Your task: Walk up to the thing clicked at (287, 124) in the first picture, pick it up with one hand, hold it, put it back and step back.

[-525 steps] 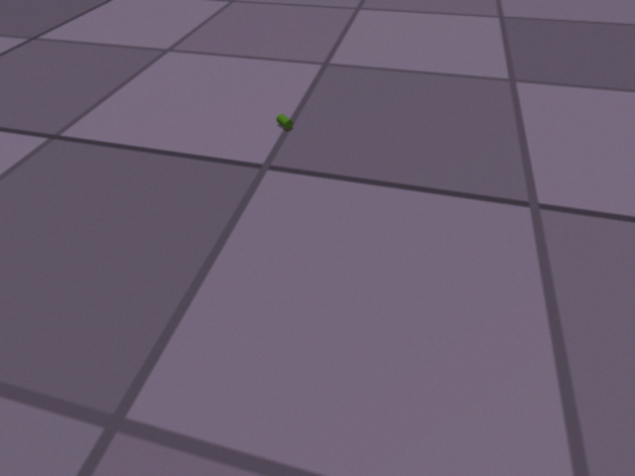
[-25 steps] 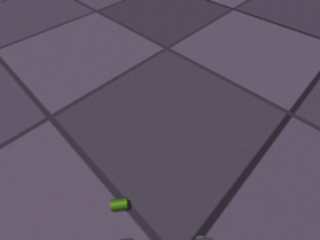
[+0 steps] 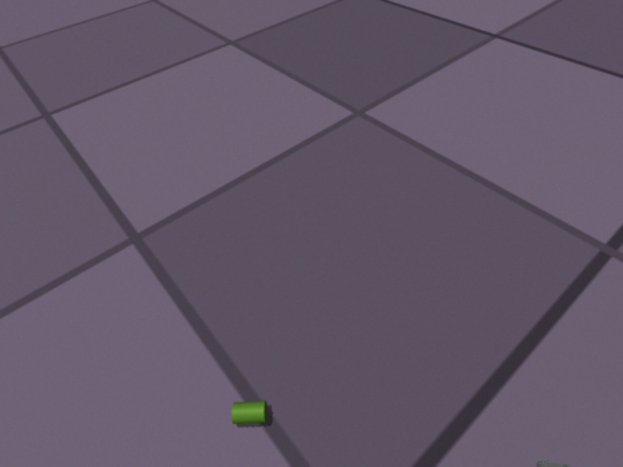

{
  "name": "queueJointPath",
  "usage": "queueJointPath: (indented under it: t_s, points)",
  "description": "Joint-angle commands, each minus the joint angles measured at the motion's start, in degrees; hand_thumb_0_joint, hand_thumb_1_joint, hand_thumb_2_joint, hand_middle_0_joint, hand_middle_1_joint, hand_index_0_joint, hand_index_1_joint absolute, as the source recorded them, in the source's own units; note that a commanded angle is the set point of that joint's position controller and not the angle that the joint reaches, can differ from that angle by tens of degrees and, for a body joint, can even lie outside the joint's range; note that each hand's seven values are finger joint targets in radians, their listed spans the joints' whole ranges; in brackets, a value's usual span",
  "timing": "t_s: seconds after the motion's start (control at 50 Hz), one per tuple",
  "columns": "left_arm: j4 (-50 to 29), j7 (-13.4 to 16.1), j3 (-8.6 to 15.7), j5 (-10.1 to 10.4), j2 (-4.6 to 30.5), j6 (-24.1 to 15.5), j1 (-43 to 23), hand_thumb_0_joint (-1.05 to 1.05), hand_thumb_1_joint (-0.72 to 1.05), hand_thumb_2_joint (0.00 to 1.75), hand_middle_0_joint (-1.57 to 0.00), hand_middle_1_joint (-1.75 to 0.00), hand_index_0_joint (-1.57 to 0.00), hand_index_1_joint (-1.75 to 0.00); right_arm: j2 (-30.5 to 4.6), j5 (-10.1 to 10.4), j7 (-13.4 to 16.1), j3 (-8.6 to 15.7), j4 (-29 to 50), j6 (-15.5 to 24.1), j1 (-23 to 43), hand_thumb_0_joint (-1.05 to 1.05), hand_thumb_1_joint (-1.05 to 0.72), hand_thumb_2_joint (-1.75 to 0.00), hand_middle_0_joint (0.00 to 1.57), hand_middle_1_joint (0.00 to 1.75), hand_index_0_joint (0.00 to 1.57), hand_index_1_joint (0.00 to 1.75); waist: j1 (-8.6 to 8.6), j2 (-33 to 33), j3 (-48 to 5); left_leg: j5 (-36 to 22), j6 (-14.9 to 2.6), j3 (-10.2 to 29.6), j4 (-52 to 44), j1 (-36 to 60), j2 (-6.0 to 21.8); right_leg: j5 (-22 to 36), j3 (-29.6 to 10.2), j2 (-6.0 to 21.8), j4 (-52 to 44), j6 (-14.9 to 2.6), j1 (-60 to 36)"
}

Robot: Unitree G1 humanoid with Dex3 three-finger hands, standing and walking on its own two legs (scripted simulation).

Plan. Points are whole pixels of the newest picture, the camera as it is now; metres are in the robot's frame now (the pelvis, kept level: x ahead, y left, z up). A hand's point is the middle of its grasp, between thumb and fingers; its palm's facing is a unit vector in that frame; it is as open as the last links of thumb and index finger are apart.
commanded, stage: walk up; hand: left
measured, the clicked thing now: (249, 412) +0.42 +0.25 -0.73
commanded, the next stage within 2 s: stand in 1.12 s
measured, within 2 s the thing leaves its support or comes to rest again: neither
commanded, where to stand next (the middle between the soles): +0.03 +0.02 m, yaw +0 degrees
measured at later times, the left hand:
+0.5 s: hand out of the picture +0.08 +0.28 -0.14, palm faces +0.00 -0.94 -0.35, open 7.4 cm
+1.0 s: hand out of the picture +0.07 +0.27 -0.13, palm faces +0.01 -0.93 -0.37, open 7.4 cm
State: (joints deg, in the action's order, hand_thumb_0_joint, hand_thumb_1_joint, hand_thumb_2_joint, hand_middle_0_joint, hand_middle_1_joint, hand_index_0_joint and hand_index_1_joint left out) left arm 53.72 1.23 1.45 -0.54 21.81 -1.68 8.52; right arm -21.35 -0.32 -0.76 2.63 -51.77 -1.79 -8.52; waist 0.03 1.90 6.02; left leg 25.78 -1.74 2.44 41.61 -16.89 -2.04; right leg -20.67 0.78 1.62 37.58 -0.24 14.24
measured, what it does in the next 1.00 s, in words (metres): stands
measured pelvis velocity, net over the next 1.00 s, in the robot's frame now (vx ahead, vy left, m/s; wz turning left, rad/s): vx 0.00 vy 0.01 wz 0.02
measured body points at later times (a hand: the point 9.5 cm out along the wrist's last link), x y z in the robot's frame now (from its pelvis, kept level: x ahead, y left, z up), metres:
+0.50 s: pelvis +0.00 +0.02 +0.02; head +0.00 +0.02 +0.47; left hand +0.08 +0.32 -0.11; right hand +0.10 -0.28 -0.10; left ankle +0.00 +0.14 -0.72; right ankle +0.00 -0.12 -0.72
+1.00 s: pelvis +0.00 +0.01 +0.02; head +0.00 +0.01 +0.47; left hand +0.07 +0.32 -0.10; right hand +0.07 -0.29 -0.11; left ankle +0.00 +0.14 -0.72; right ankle +0.00 -0.12 -0.72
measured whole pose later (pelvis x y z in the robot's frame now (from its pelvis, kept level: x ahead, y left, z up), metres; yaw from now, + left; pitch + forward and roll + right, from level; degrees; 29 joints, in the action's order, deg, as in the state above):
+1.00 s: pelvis +0.00 +0.01 +0.02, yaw +1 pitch -3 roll +0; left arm 66.1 0.1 1.0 -0.8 20.4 -0.9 5.4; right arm -20.0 0.0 -0.9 1.1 -65.1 -0.7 -6.4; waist 0.0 0.9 2.7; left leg 10.0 0.4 2.1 19.2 -6.7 0.0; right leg -10.4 1.8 2.3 18.3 1.6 5.4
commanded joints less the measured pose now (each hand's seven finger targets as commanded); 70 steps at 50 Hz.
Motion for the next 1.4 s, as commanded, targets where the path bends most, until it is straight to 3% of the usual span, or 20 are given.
queueJointPath:
  t_s: [0.0, 0.02, 0.04, 0.06, 0.08, 0.1, 0.14, 0.18, 0.26, 0.36, 0.46, 0.56, 0.66, 0.9, 1.08, 1.14, 1.26, 1.38]
  points:
    - [-3.9, 1.0, 3.6, -0.6, 15.3, -1.8, -3.6, 0.0, 0.9, 0.9, -0.2, -0.3, -0.2, -0.3, -9.9, -0.2, -0.1, 3.0, 2.7, 1.3, -2.9, 0.0, -0.9, -0.9, 0.2, 0.3, 0.2, 0.3, -1.41, -13.0, -4.7, -4.1, -0.51, 0.6, -6.3, 1.9, 2.6, 31.5, -13.0, 14.4, -9.5, -9.43, -0.9]
    - [-4.0, 0.8, 3.3, -0.3, 14.3, -1.6, -4.8, 0.0, 0.9, 0.9, -0.2, -0.3, -0.2, -0.3, -10.2, -0.3, 0.0, 3.1, 1.7, 1.9, -4.0, 0.0, -0.9, -0.9, 0.2, 0.3, 0.2, 0.3, -2.16, -10.6, -6.4, -17.3, -0.55, 1.1, -13.0, 7.1, 3.7, 29.1, -9.3, 11.4, -7.4, -6.32, 0.4]
    - [-4.3, 0.6, 2.7, 0.0, 12.2, -1.4, -4.2, 0.0, 0.9, 0.9, -0.2, -0.3, -0.2, -0.3, -12.0, -0.8, 0.2, 3.7, 1.4, 2.5, -2.9, 0.0, -0.9, -0.9, 0.2, 0.3, 0.2, 0.3, -1.28, -6.7, -8.8, -28.6, -2.21, 6.5, -14.9, 12.4, 7.3, 26.0, -5.6, 7.6, -3.8, -3.14, 3.0]
    - [-4.1, 0.2, 2.0, 0.4, 10.1, -1.0, -3.0, 0.0, 0.9, 0.9, -0.2, -0.3, -0.2, -0.3, -13.7, -1.0, 0.4, 3.8, 2.1, 3.1, -0.6, 0.0, -0.9, -0.9, 0.2, 0.3, 0.2, 0.3, -0.02, -2.4, -10.1, -28.4, -4.83, 14.1, -17.5, 12.9, 12.7, 16.8, -2.9, 2.9, -0.9, -0.5, 4.5]
    - [-2.5, 0.2, 2.2, 0.6, 10.7, -0.6, -2.1, 0.0, 0.9, 0.9, -0.2, -0.3, -0.2, -0.3, -14.8, -0.1, 0.2, 3.5, 2.0, 3.3, 2.1, 0.0, -0.9, -0.9, 0.2, 0.3, 0.2, 0.3, 1.2, -1.5, -9.7, -27.2, -8.01, 14.6, -15.8, 7.9, 15.4, 6.7, -1.2, 1.5, -1.9, 0.02, -0.7]
    - [-1.6, 0.2, 2.1, 0.1, 11.2, -0.9, -2.8, 0.0, 0.9, 0.9, -0.2, -0.3, -0.2, -0.3, -13.8, 0.0, 0.1, 3.1, 1.5, 3.3, 2.8, 0.0, -0.9, -0.9, 0.2, 0.3, 0.2, 0.3, 1.01, -2.6, -9.1, -28.4, -6.86, 12.6, -15.1, 5.0, 14.1, 6.9, -2.2, 2.1, -5.9, -0.47, -4.3]
    - [-0.8, -0.1, 2.2, 0.1, 12.2, -1.4, -3.6, 0.0, 0.9, 0.9, -0.2, -0.3, -0.2, -0.3, -11.9, 0.3, 0.2, 2.1, 0.5, 2.8, 4.4, 0.0, -0.9, -0.9, 0.2, 0.3, 0.2, 0.3, 0.61, -2.0, -8.7, -26.0, -2.44, 5.9, -14.9, 5.2, 8.5, 14.8, -4.4, 5.0, -10.0, -1.81, -6.5]
    - [0.0, -0.1, 2.0, 0.4, 13.1, -1.5, -3.6, 0.0, 0.9, 0.9, -0.2, -0.3, -0.2, -0.3, -12.0, 0.3, 0.3, 1.8, -0.8, 2.6, 4.3, 0.0, -0.9, -0.9, 0.2, 0.3, 0.2, 0.3, 0.45, 0.3, -7.9, -24.1, -1.09, 4.5, -15.9, 5.6, 7.1, 18.2, -5.1, 6.4, -11.0, -2.42, -6.6]
    - [1.9, -0.2, 1.5, 0.4, 12.4, -1.2, -4.7, 0.0, 0.9, 0.9, -0.2, -0.3, -0.2, -0.3, -12.0, 0.2, 0.1, 1.3, -2.5, 2.6, 5.7, 0.0, -0.9, -0.9, 0.2, 0.3, 0.2, 0.3, 0.66, 0.2, -8.7, -24.6, -1.79, 5.8, -19.4, 8.4, 8.6, 16.0, -3.3, 5.2, -13.4, -1.48, -7.2]
    - [4.6, -0.4, 1.2, 0.2, 12.0, -0.9, -5.5, 0.0, 0.9, 0.9, -0.2, -0.3, -0.2, -0.3, -11.6, 0.3, 0.2, 0.8, -4.5, 2.5, 7.5, 0.0, -0.9, -0.9, 0.2, 0.3, 0.2, 0.3, 0.81, 0.8, -6.3, -19.7, -0.96, 5.7, -23.3, 7.2, 8.6, 13.5, -3.1, 5.2, -17.8, -0.75, -8.4]
    - [6.5, -0.4, 1.3, 0.2, 11.6, -1.1, -6.2, 0.0, 0.9, 0.9, -0.2, -0.3, -0.2, -0.3, -11.1, 0.3, 0.3, 0.6, -6.4, 2.6, 7.3, 0.0, -0.9, -0.9, 0.2, 0.3, 0.2, 0.3, 0.49, -0.3, -7.4, -22.6, -0.4, 4.5, -23.8, 9.7, 8.3, 16.0, -3.4, 5.8, -20.2, -0.51, -9.2]
    - [8.0, -0.6, 1.3, 0.0, 11.1, -0.8, -6.6, 0.0, 0.9, 0.9, -0.2, -0.3, -0.2, -0.3, -11.1, 0.1, 0.3, 0.7, -7.7, 2.5, 7.5, 0.0, -0.9, -0.9, 0.2, 0.3, 0.2, 0.3, 0.45, 0.1, -5.7, -16.9, -0.13, 5.1, -26.3, 7.9, 8.5, 12.1, -3.1, 5.4, -21.4, -0.32, -8.9]
    - [8.6, -0.6, 1.5, -0.2, 11.1, -1.0, -6.7, 0.0, 0.9, 0.9, -0.2, -0.3, -0.2, -0.3, -10.8, 0.2, 0.4, 0.7, -8.5, 2.6, 7.0, 0.0, -0.9, -0.9, 0.2, 0.3, 0.2, 0.3, 0.34, -1.2, -7.4, -20.1, 0.15, 4.6, -25.7, 9.3, 8.2, 14.8, -3.5, 6.0, -21.9, -0.33, -10.1]
    - [8.8, -0.6, 1.8, -0.3, 11.0, -0.7, -6.9, 0.0, 0.9, 0.9, -0.2, -0.3, -0.2, -0.3, -10.8, 0.1, 0.5, 0.6, -9.5, 2.5, 5.7, 0.0, -0.9, -0.9, 0.2, 0.3, 0.2, 0.3, 0.11, -1.9, -6.9, -20.5, 0.24, 4.5, -25.8, 8.4, 8.1, 14.1, -3.4, 6.0, -22.5, -0.38, -10.1]
    - [8.7, -0.5, 2.0, -0.2, 10.9, -0.7, -6.9, 0.0, 0.9, 0.9, -0.2, -0.3, -0.2, -0.3, -10.4, 0.1, 0.5, 0.6, -9.4, 2.5, 5.2, 0.0, -0.9, -0.9, 0.2, 0.3, 0.2, 0.3, 0.16, -1.8, -7.3, -24.4, 0.43, 4.2, -24.8, 9.8, 8.0, 17.0, -3.3, 6.1, -22.1, -0.32, -10.0]
    - [8.3, -0.7, 1.4, 0.0, 10.5, -0.4, -5.9, 0.0, 0.9, 0.9, -0.2, -0.3, -0.2, -0.3, -11.4, -0.5, 1.0, 0.4, -9.4, 3.4, 4.9, 0.0, -0.9, -0.9, 0.2, 0.3, 0.2, 0.3, 0.03, -1.5, -8.2, -27.3, 0.99, 4.3, -25.1, 10.3, 9.2, 19.0, -3.8, 6.6, -21.5, -0.23, -10.8]
    - [8.1, -0.8, 1.3, -0.1, 10.8, -0.2, -5.9, 0.0, 0.9, 0.9, -0.2, -0.3, -0.2, -0.3, -10.8, -0.2, 1.1, -0.2, -9.4, 3.4, 4.9, 0.0, -0.9, -0.9, 0.2, 0.3, 0.2, 0.3, -0.28, -1.4, -6.6, -24.6, 1.18, 4.1, -26.1, 8.6, 9.0, 17.5, -3.7, 6.3, -21.8, -0.13, -10.9]
    - [7.8, -0.9, 1.2, -0.1, 10.9, -0.3, -5.0, 0.0, 0.9, 0.9, -0.2, -0.3, -0.2, -0.3, -10.9, -0.1, 1.0, -0.3, -9.3, 3.6, 5.3, 0.0, -0.9, -0.9, 0.2, 0.3, 0.2, 0.3, 0.0, -1.9, -7.7, -26.0, 1.36, 3.6, -25.7, 11.1, 9.1, 18.5, -3.8, 6.4, -21.9, -0.35, -9.9]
